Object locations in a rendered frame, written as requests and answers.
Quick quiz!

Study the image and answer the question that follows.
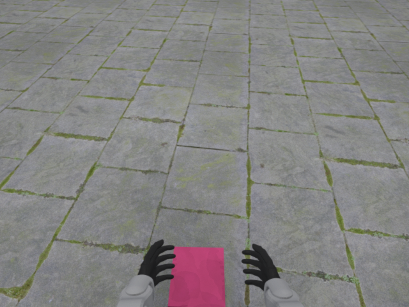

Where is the robot left forearm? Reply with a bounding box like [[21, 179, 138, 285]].
[[116, 274, 155, 307]]

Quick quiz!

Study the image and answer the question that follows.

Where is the carton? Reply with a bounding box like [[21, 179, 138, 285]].
[[168, 247, 226, 307]]

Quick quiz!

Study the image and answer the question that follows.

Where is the left robot hand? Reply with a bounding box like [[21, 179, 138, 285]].
[[138, 239, 176, 286]]

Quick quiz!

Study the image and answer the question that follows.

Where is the robot right forearm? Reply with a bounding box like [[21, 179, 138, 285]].
[[264, 278, 304, 307]]

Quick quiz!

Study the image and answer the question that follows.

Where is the right robot hand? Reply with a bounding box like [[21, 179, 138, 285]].
[[242, 244, 280, 291]]

